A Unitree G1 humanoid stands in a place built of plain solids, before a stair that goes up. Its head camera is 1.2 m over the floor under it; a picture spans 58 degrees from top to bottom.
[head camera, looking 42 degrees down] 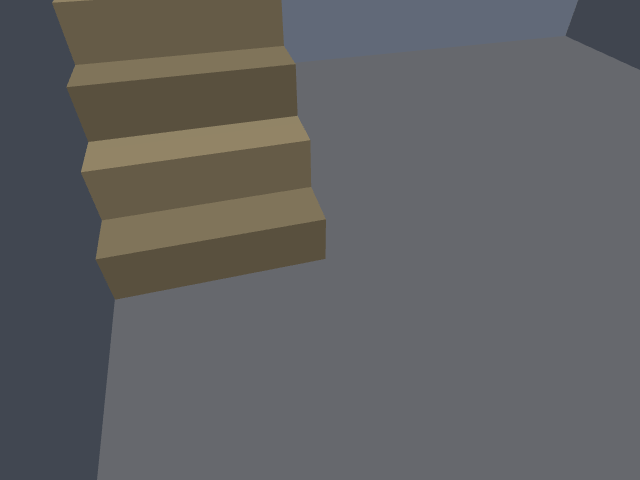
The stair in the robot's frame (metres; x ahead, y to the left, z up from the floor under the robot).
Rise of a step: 0.21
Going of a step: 0.21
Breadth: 0.79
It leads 15 degrees to the left of straight ahead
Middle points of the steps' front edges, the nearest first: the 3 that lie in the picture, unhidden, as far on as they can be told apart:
1.12 0.36 0.20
1.32 0.41 0.41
1.52 0.47 0.61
